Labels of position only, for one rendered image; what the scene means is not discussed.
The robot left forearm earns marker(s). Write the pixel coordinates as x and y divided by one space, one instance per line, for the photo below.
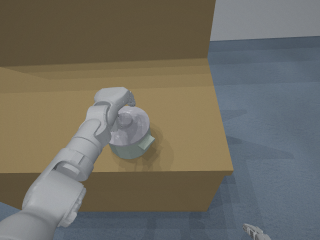
77 159

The lid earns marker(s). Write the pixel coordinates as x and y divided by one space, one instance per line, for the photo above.
136 132

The robot left upper arm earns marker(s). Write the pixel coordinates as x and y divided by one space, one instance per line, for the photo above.
55 203

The robot left hand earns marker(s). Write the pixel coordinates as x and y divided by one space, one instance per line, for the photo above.
118 95

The robot right hand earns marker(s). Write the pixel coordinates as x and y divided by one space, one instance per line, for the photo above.
255 232

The knob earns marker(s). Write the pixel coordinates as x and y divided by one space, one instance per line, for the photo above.
125 119

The table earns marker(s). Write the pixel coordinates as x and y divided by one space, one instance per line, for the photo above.
55 55

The pot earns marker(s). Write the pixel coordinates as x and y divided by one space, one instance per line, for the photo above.
135 150

